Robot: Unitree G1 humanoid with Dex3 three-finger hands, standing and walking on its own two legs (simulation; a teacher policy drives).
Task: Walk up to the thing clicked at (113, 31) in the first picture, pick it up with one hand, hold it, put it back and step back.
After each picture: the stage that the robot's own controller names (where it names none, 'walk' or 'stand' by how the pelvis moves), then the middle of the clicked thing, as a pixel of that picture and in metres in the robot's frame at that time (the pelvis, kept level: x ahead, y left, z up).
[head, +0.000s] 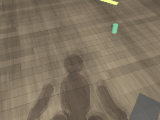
stand; (114, 28) +1.69 -0.42 -0.72
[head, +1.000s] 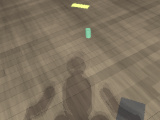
walk; (88, 33) +1.60 +0.04 -0.69
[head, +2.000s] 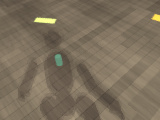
walk; (58, 60) +1.07 +0.28 -0.70
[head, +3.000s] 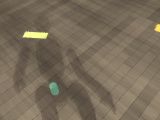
walk; (54, 88) +0.72 +0.25 -0.70
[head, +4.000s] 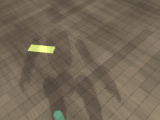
walk; (59, 117) +0.47 +0.23 -0.70
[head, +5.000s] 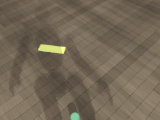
stand; (75, 119) +0.45 +0.06 -0.70
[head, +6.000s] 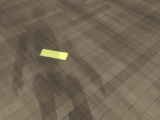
stand; out of the picture +0.41 +0.04 -0.71
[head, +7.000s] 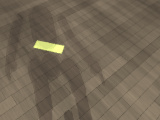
walk; out of the picture +0.30 +0.03 -0.71
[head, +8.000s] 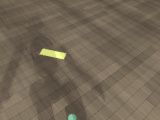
stand; out of the picture +0.52 +0.04 -0.73
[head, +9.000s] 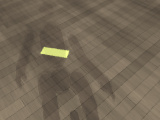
walk; out of the picture +0.37 +0.05 -0.69
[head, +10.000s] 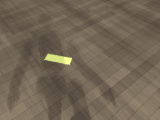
walk; out of the picture +0.41 +0.06 -0.72
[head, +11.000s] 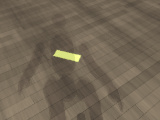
walk; out of the picture +0.41 +0.01 -0.68
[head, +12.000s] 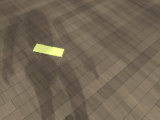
stand; out of the picture +0.28 +0.01 -0.69
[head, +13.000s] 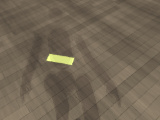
walk; out of the picture +0.35 +0.07 -0.71
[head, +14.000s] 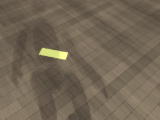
stand; out of the picture +0.35 +0.02 -0.70
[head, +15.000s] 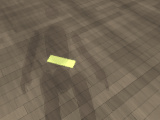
stand; out of the picture +0.32 +0.02 -0.72
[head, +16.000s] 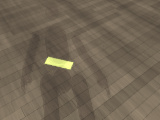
stand; out of the picture +0.31 +0.04 -0.72
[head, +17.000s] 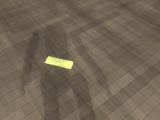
stand; out of the picture +0.30 +0.03 -0.72
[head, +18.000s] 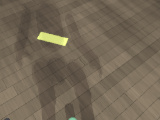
go down; out of the picture +0.33 +0.03 -0.67
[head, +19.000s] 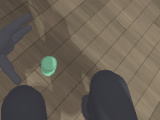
go down; (48, 66) +0.43 +0.03 -0.30
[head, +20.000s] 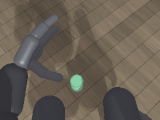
go down; (76, 83) +0.41 +0.00 -0.38
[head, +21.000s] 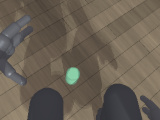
go down; (72, 76) +0.42 +0.01 -0.36
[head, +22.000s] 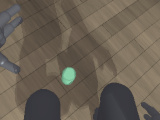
go down; (68, 76) +0.42 +0.01 -0.36
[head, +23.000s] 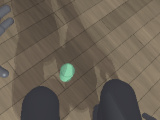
go down; (66, 73) +0.42 +0.01 -0.33
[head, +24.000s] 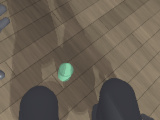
go down; (65, 72) +0.42 +0.01 -0.32
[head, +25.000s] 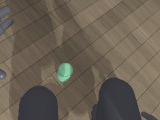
go down; (64, 72) +0.42 +0.01 -0.32
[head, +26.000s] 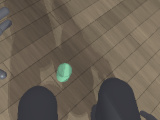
go down; (63, 73) +0.42 +0.01 -0.32
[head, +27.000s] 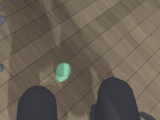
go down; (62, 72) +0.42 +0.01 -0.31
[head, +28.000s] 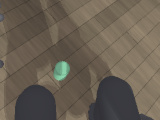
go down; (61, 71) +0.42 +0.02 -0.31
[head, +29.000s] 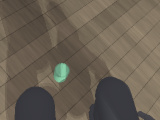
close in; (61, 73) +0.42 +0.02 -0.31
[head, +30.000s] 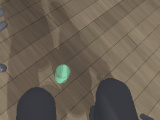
go down; (62, 74) +0.42 +0.01 -0.32
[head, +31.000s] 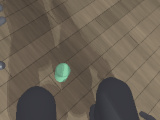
go down; (62, 73) +0.42 +0.01 -0.32
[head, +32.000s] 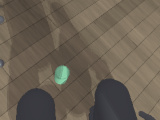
go down; (61, 75) +0.42 +0.01 -0.32
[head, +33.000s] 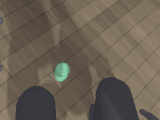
go down; (61, 72) +0.42 +0.01 -0.32
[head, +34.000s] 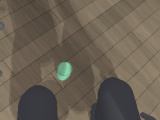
go down; (63, 71) +0.42 +0.01 -0.32
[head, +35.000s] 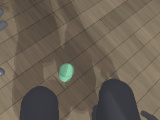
go down; (65, 73) +0.42 +0.01 -0.33
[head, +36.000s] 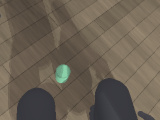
go down; (62, 74) +0.42 +0.01 -0.33
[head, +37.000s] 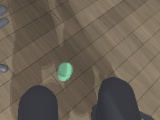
go down; (64, 72) +0.42 +0.01 -0.31
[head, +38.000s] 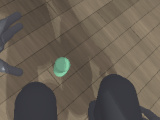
go down; (61, 67) +0.42 +0.02 -0.30
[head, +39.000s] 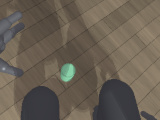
go down; (67, 73) +0.42 +0.01 -0.33
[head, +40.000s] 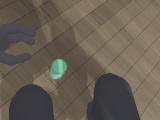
hold; (57, 69) +0.43 +0.02 -0.28
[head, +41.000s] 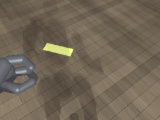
hold; out of the picture +0.34 +0.01 -0.64
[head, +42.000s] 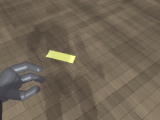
go down; out of the picture +0.32 +0.01 -0.68
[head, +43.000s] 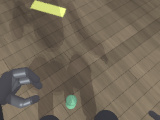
go down; (71, 102) +0.37 +0.01 -0.53
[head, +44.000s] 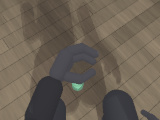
lower; (77, 82) +0.42 +0.00 -0.40
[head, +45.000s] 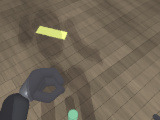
go down; (72, 116) +0.38 +0.01 -0.61
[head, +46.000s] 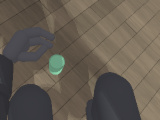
go down; (56, 65) +0.43 +0.02 -0.29
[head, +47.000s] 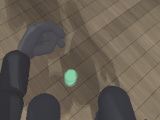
hold; (70, 78) +0.42 +0.00 -0.38
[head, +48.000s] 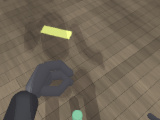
hold; (77, 117) +0.37 +0.01 -0.58
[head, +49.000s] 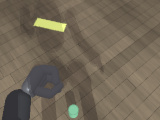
hold; (73, 111) +0.36 +0.02 -0.60
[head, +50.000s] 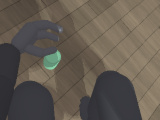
withdraw; (51, 59) +0.45 +0.03 -0.28
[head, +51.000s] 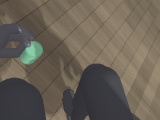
rest; (30, 53) +0.45 +0.04 -0.27
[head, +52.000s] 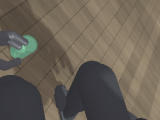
hold; (23, 48) +0.45 +0.05 -0.27
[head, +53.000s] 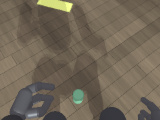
lower; (78, 96) +0.39 +0.00 -0.51
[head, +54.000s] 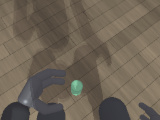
stand; (76, 88) +0.40 -0.01 -0.46
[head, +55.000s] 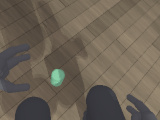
withdraw; (57, 78) +0.43 +0.00 -0.38
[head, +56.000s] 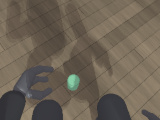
lower; (73, 82) +0.43 +0.00 -0.43
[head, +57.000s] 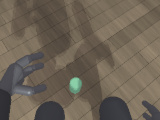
withdraw; (75, 85) +0.41 +0.00 -0.43
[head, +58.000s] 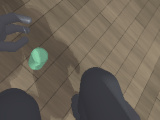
go down; (37, 59) +0.45 +0.02 -0.27
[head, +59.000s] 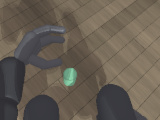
stand; (69, 77) +0.44 -0.01 -0.34
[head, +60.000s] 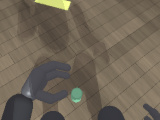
rise; (76, 95) +0.40 +0.00 -0.50
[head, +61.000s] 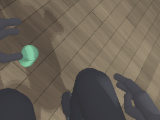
withdraw; (28, 56) +0.46 +0.02 -0.30
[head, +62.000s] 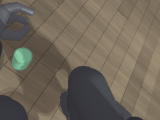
rest; (21, 59) +0.45 +0.03 -0.29
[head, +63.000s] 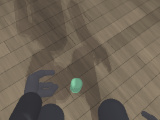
withdraw; (76, 85) +0.43 -0.02 -0.46
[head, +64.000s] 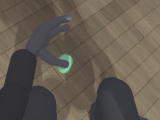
withdraw; (64, 64) +0.45 +0.00 -0.33
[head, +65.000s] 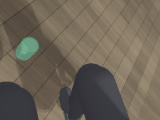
stand; (26, 49) +0.46 +0.04 -0.28
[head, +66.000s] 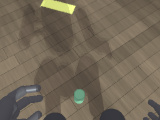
stand; (79, 96) +0.41 +0.00 -0.51
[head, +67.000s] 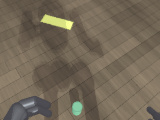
crouch; (77, 108) +0.38 -0.01 -0.59
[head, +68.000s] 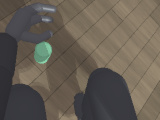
withdraw; (42, 53) +0.46 +0.03 -0.28
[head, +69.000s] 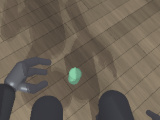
lower; (74, 76) +0.45 -0.01 -0.41
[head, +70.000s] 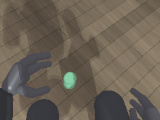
withdraw; (69, 81) +0.44 -0.01 -0.39
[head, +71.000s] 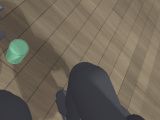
hold; (16, 52) +0.47 +0.04 -0.26
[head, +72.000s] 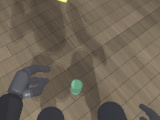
crouch; (76, 87) +0.43 -0.01 -0.48
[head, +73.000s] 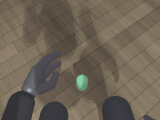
walk; (82, 83) +0.45 -0.01 -0.44
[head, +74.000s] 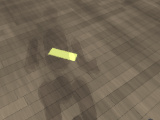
stand; out of the picture +0.36 -0.02 -0.66
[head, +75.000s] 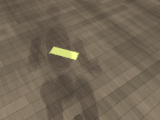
stand; out of the picture +0.36 -0.02 -0.66
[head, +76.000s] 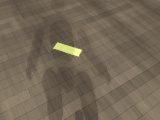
stand; out of the picture +0.37 -0.01 -0.69
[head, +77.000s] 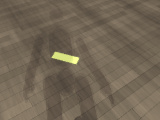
stand; out of the picture +0.38 +0.01 -0.72
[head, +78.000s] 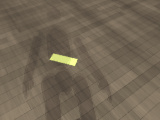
stand; out of the picture +0.37 +0.01 -0.72
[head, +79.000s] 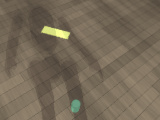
walk; (75, 106) +0.47 -0.01 -0.71
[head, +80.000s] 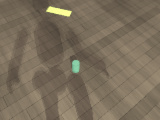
walk; (75, 66) +0.82 +0.07 -0.70
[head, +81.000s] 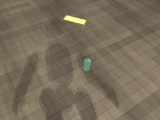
stand; (87, 64) +1.01 -0.02 -0.70
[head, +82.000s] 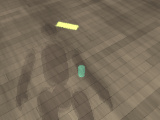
stand; (81, 71) +0.96 +0.01 -0.73
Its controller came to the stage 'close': no
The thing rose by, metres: 0.00
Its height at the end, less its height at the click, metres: +0.00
